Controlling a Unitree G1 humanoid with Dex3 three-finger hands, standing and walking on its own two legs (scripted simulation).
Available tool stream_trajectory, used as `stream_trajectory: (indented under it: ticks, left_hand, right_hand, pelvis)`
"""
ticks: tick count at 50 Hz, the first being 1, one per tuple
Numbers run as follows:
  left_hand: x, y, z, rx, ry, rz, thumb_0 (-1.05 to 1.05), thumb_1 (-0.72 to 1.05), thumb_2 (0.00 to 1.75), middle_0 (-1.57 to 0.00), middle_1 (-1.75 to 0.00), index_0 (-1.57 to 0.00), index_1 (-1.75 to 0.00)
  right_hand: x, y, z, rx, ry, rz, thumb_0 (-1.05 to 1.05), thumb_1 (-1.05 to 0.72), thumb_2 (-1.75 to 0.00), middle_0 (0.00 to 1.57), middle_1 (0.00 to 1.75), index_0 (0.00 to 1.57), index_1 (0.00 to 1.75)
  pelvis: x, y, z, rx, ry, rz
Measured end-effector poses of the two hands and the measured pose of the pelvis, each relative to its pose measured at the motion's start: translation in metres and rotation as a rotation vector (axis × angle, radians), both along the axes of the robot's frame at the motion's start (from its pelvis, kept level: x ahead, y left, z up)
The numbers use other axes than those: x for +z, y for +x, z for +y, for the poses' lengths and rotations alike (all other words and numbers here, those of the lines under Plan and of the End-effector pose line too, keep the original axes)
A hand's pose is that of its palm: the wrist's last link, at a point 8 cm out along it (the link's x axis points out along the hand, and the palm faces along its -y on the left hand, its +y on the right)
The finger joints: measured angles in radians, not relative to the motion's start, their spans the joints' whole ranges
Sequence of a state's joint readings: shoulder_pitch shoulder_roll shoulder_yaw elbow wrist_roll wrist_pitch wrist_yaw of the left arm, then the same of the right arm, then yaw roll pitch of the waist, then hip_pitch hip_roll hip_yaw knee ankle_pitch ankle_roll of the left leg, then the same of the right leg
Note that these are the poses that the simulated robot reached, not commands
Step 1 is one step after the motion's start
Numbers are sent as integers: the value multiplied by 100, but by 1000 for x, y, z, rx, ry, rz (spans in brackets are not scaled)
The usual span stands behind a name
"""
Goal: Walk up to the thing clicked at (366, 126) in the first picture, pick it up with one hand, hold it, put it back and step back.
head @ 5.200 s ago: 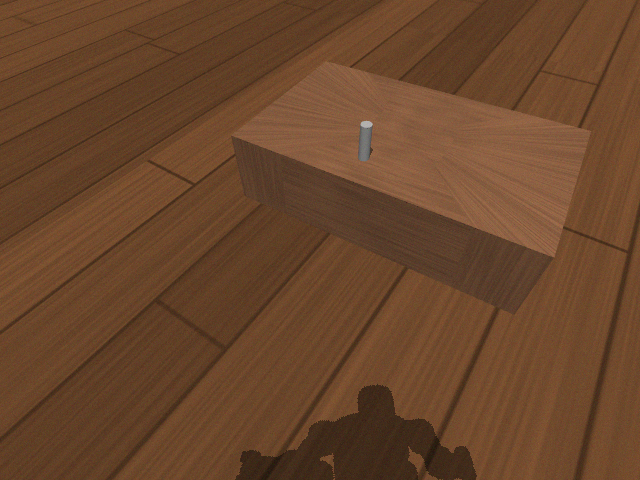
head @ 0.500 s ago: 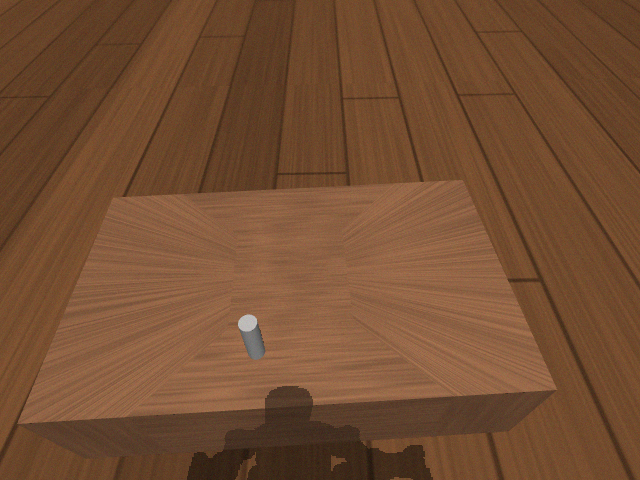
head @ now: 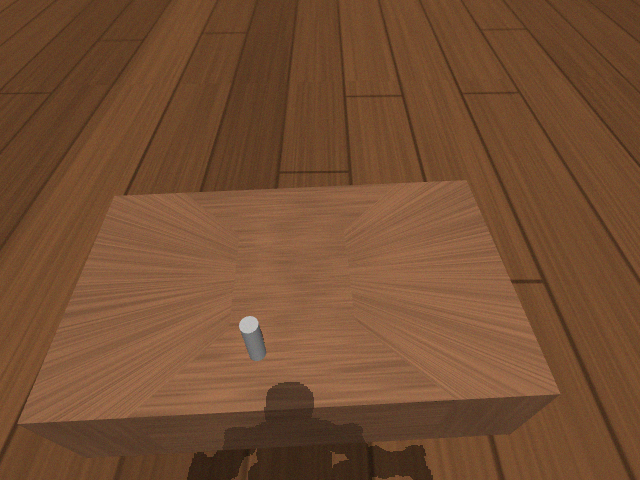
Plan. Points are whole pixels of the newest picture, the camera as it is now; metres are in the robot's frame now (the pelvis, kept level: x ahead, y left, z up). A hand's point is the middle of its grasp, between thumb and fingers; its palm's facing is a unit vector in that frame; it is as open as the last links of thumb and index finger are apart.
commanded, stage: stand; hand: left
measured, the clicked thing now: (253, 339) +0.50 +0.18 -0.38
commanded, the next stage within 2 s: go down in 1.38 s
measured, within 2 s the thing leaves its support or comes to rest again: neither
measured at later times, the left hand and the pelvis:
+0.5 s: hand out of the picture +0.07 +0.26 -0.16, palm faces -0.01 -0.94 -0.35, open 7.4 cm; pelvis +0.00 +0.00 +0.00, yaw +0 degrees
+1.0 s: hand out of the picture +0.05 +0.26 -0.16, palm faces -0.01 -0.94 -0.35, open 7.4 cm; pelvis +0.00 +0.00 +0.00, yaw +1 degrees
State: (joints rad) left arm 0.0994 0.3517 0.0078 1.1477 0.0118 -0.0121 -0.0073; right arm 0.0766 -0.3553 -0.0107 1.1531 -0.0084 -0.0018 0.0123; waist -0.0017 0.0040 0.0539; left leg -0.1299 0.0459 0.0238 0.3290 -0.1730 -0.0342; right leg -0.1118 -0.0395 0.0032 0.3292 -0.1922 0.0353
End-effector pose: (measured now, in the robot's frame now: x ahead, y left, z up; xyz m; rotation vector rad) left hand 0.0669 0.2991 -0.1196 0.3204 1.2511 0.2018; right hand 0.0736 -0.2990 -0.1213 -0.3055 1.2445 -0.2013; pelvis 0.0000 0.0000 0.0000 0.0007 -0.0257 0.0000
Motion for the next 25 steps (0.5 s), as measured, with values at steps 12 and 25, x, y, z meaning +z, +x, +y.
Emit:
stream_trajectory:
  ticks: [12, 25]
  left_hand:
    - [2, 8, 0, -2, 2, -27, 1, 90, 90, -20, -30, -20, -30]
    - [2, 0, 2, 4, 1, -29, 1, 90, 90, -20, -30, -20, -30]
  right_hand:
    - [2, 4, 0, 5, -4, -13, 0, -91, -89, 21, 30, 20, 30]
    - [3, 0, 1, 10, -6, -20, 0, -91, -89, 21, 30, 20, 30]
  pelvis:
    - [0, 1, 0, 5, -1, -8]
    - [0, -3, 1, 9, -2, -15]
